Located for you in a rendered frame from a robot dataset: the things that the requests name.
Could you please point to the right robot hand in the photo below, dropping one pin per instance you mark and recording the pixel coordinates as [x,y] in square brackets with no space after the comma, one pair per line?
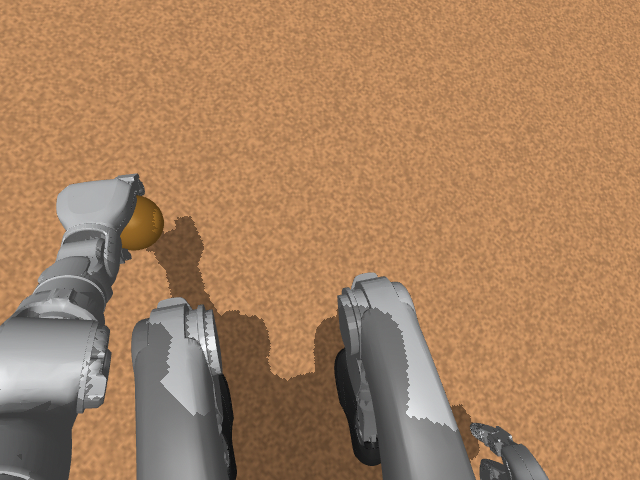
[518,461]

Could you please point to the left robot hand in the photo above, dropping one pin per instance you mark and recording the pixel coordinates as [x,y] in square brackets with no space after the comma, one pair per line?
[110,203]

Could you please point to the left robot arm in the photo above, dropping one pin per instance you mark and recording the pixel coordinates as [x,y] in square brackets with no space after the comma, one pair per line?
[54,356]

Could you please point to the ball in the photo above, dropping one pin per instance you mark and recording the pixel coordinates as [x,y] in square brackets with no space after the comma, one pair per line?
[145,227]

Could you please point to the left robot foot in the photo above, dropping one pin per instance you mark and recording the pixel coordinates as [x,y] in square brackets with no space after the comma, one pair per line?
[227,423]

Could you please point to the right robot foot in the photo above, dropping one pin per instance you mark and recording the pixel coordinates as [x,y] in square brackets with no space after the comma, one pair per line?
[366,452]

